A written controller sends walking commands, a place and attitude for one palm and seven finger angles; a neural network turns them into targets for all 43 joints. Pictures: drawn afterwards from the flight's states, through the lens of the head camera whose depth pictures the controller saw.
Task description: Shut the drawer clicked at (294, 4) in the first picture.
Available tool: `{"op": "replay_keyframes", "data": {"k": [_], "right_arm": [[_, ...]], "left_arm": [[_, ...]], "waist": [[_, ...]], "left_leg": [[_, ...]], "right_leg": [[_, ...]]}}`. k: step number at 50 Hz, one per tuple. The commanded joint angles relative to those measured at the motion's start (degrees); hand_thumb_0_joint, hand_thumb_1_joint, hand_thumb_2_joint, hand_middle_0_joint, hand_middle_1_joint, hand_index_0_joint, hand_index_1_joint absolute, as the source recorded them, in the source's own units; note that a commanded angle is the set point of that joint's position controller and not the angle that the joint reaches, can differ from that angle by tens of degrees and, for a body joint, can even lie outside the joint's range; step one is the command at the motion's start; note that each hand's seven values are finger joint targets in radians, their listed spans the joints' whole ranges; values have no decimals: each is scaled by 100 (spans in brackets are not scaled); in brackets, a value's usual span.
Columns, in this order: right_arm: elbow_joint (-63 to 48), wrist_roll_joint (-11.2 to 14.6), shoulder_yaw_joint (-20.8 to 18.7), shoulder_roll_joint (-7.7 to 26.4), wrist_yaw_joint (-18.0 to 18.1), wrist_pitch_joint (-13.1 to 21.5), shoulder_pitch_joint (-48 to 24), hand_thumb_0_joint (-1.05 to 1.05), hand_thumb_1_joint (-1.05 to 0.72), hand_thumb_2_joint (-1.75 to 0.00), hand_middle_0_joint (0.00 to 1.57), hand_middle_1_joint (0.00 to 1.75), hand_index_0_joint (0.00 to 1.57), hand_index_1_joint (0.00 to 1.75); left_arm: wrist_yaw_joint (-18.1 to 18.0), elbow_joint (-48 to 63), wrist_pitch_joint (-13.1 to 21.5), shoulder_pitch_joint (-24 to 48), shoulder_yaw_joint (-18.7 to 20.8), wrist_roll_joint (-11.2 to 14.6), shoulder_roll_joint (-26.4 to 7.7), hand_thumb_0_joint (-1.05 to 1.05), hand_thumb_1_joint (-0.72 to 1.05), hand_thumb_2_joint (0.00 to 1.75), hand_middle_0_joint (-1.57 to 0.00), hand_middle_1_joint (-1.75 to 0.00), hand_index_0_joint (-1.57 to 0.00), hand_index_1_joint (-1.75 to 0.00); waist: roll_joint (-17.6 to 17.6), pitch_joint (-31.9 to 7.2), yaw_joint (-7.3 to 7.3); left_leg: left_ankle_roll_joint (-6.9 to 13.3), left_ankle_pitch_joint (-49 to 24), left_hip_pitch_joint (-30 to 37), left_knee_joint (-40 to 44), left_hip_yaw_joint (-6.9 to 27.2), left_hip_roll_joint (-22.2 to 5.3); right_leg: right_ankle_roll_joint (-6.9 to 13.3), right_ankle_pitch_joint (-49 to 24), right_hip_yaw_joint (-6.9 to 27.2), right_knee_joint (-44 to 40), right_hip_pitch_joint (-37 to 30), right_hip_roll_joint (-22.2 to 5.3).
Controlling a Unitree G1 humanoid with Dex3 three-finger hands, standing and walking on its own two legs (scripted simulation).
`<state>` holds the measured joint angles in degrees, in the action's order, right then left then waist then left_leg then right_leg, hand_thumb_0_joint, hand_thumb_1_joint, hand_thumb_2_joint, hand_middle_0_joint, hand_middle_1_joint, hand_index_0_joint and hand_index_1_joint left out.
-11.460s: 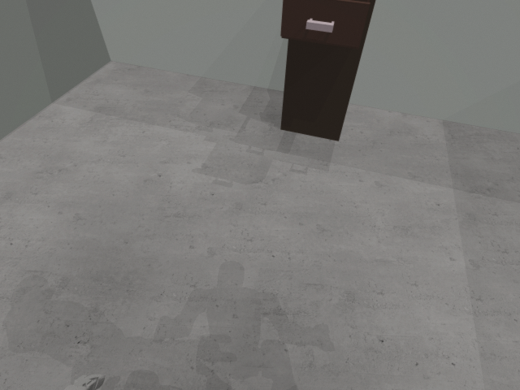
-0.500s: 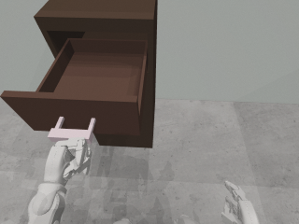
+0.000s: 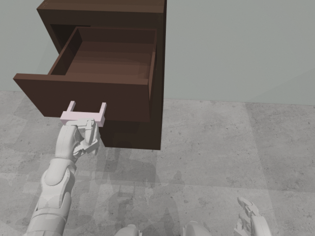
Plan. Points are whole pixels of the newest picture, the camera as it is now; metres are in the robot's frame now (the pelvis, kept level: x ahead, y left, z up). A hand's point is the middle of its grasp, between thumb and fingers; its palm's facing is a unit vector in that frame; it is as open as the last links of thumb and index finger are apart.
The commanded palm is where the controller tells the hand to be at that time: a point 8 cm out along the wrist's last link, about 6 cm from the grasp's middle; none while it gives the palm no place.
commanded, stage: push the drawer shut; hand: left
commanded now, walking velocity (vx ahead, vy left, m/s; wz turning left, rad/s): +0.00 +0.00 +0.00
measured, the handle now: (85, 112) +0.41 +0.21 +0.06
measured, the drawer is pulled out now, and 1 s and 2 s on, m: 0.25 0.12 0.00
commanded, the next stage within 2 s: none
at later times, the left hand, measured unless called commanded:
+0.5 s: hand (102, 117) +0.40 +0.17 +0.05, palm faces -0.05 -1.00 -0.04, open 2.8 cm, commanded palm +0.39 +0.22 +0.06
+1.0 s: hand (107, 100) +0.46 +0.16 +0.06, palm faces -0.04 -1.00 -0.03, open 2.9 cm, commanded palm +0.45 +0.21 +0.06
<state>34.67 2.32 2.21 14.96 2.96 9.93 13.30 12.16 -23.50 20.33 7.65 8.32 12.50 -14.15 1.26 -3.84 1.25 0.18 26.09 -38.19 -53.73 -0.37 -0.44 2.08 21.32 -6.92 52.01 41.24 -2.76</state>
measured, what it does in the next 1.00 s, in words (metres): stands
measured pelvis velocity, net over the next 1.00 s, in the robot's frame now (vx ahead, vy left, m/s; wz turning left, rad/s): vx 0.00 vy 0.01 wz -0.03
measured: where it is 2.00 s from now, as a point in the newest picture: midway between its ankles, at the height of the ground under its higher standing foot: outside the picture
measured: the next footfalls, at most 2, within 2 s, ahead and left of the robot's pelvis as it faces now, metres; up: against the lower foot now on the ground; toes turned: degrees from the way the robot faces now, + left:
none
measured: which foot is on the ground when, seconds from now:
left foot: down 0.00-1.00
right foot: down 0.00-1.00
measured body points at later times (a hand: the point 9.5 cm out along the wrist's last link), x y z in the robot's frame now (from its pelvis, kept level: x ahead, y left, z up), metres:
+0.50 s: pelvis +0.00 +0.01 +0.00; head +0.08 +0.01 +0.45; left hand +0.40 +0.22 +0.06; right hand +0.10 -0.25 -0.11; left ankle +0.01 +0.12 -0.69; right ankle +0.05 -0.10 -0.69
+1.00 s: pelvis +0.00 +0.01 -0.01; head +0.10 +0.02 +0.43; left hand +0.46 +0.22 +0.06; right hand +0.06 -0.25 -0.13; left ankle +0.01 +0.12 -0.69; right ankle +0.05 -0.10 -0.69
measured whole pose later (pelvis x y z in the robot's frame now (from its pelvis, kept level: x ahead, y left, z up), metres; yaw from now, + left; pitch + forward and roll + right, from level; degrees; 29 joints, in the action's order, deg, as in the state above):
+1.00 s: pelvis +0.00 +0.01 -0.01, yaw -2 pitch +16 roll -1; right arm 36.9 0.4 1.7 15.1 0.7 1.9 18.4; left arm 10.8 -59.6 26.6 40.7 16.1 7.4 -19.5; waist 0.4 -4.7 6.0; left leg 1.3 26.6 -45.7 -55.9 -2.0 -0.8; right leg 1.2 20.4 -5.1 53.1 49.1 -2.3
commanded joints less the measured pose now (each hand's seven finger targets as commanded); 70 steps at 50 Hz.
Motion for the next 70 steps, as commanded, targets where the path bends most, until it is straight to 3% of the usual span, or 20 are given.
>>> {"op": "replay_keyframes", "data": {"k": [1,2,4,7,10,12,15,17,20,22,25,34,37,39,42,49,56,58,62,70], "right_arm": [[-692,-9,-306,734,55,219,-11,0,-90,-90,20,30,20,30],[-668,-23,-299,768,56,191,41,0,-90,-90,20,30,20,30],[-687,-26,-306,746,26,145,55,0,-90,-90,20,30,20,30],[-639,-33,-308,778,18,57,154,0,-90,-90,20,30,20,30],[-610,-39,-336,765,-10,3,227,0,-90,-90,20,30,20,30],[-590,-49,-339,789,-21,-44,300,0,-90,-90,20,30,20,30],[-569,-71,-382,788,-55,-101,402,0,-90,-90,20,30,20,30],[-529,-75,-365,814,-51,-169,459,0,-90,-90,20,30,20,30],[-474,-70,-358,794,-49,-241,475,0,-90,-90,20,30,20,30],[-446,-94,-378,826,-39,-282,558,0,-90,-90,20,30,20,30],[-468,-97,-384,788,-67,-328,600,0,-90,-90,20,30,20,30],[-290,-130,-394,846,-97,-466,795,0,-90,-90,20,30,20,30],[-303,-151,-393,852,-106,-508,846,0,-90,-90,20,30,20,30],[-272,-150,-393,826,-123,-543,862,0,-90,-90,20,30,20,30],[-228,-178,-385,882,-122,-590,957,0,-90,-90,20,30,20,30],[-176,-209,-384,913,-149,-664,1126,0,-90,-90,20,30,20,30],[-204,-265,-381,957,-182,-791,1352,0,-90,-90,20,30,20,30],[-183,-267,-379,951,-200,-826,1399,0,-90,-90,20,30,20,30],[-146,-295,-380,1006,-192,-878,1520,0,-90,-90,20,30,20,30],[-99,-353,-370,1046,-224,-966,1740,0,-90,-90,20,30,20,30]], "left_arm": [[-150,929,324,2333,409,99,-863,0,90,90,-140,-160,-140,-160],[-168,765,337,2396,505,77,-1003,0,90,90,-140,-160,-140,-160],[-155,638,376,2404,518,60,-945,0,90,90,-140,-160,-140,-160],[-161,333,418,2750,585,18,-1082,0,90,90,-140,-160,-140,-160],[-177,201,482,3067,500,-16,-954,0,90,90,-140,-160,-140,-160],[-193,-9,502,3215,478,-55,-975,0,90,90,-140,-160,-140,-160],[-212,-8,564,3254,615,-76,-1068,0,90,90,-140,-160,-140,-160],[-207,-332,542,3333,694,-73,-1171,0,90,90,-140,-160,-140,-160],[-173,-475,582,3821,653,-97,-1146,0,90,90,-140,-160,-140,-160],[-174,-601,614,3928,891,-107,-1420,0,90,90,-140,-160,-140,-160],[-132,-638,655,4000,788,-101,-1241,0,90,90,-140,-160,-140,-160],[-212,-1445,776,4990,784,-230,-1317,0,90,90,-140,-160,-140,-160],[-203,-1510,835,5196,887,-287,-1493,0,90,90,-140,-160,-140,-160],[-183,-1657,843,5353,728,-306,-1308,0,90,90,-140,-160,-140,-160],[-216,-1955,891,5669,959,-339,-1627,0,90,90,-140,-160,-140,-160],[-220,-2483,943,6293,980,-448,-1715,0,90,90,-140,-160,-140,-160],[-168,-2634,933,6434,1311,-504,-2170,0,90,90,-140,-160,-140,-160],[-161,-2793,903,6552,1201,-516,-2033,0,90,90,-140,-160,-140,-160],[-223,-2976,888,6854,1340,-592,-2302,0,90,90,-140,-160,-140,-160],[-273,-3158,863,7300,1363,-743,-2474,0,90,90,-140,-160,-140,-160]], "waist": [[-33,-1608,230],[-235,-1575,254],[-71,-1681,186],[-180,-1598,259],[57,-1710,279],[-133,-1659,326],[43,-1998,252],[-315,-1808,322],[37,-1763,378],[-139,-1935,351],[124,-2114,320],[-111,-2016,542],[195,-2250,510],[234,-2291,590],[51,-2227,627],[115,-2330,796],[291,-2679,750],[213,-2553,854],[153,-2442,933],[522,-2719,1060]], "left_leg": [[65,-501,163,947,153,118],[77,-518,86,967,186,104],[61,-595,115,988,135,122],[68,-602,64,1002,154,96],[48,-670,221,1003,146,99],[62,-712,166,1011,176,85],[49,-1004,305,987,136,95],[70,-916,117,994,150,77],[53,-871,174,987,128,81],[74,-978,140,956,140,77],[38,-1187,316,958,124,71],[64,-975,169,857,192,53],[63,-1124,239,803,181,67],[53,-1200,311,759,196,50],[82,-1072,90,719,207,48],[117,-898,-32,611,208,49],[115,-1256,-54,515,194,33],[126,-1195,-98,493,198,20],[150,-1028,-265,469,230,17],[146,-1230,-102,358,267,-1]], "right_leg": [[-140,-106,672,-949,-1291,117],[-143,-106,657,-944,-1339,131],[-130,-232,684,-937,-1433,117],[-132,-260,650,-920,-1358,141],[-115,-397,620,-868,-1248,151],[-113,-448,587,-839,-1227,176],[-98,-829,609,-783,-1413,169],[-121,-776,602,-816,-1395,191],[-107,-743,616,-808,-1230,190],[-108,-856,630,-776,-1369,199],[-85,-1079,598,-723,-1360,204],[-98,-834,562,-660,-945,250],[-71,-963,581,-577,-964,257],[-80,-1006,560,-562,-831,262],[-87,-907,582,-547,-817,281],[-105,-740,614,-521,-587,303],[-100,-1086,643,-430,-743,336],[-116,-1028,628,-453,-609,353],[-111,-853,636,-465,-519,365],[-120,-905,631,-432,-284,377]]}}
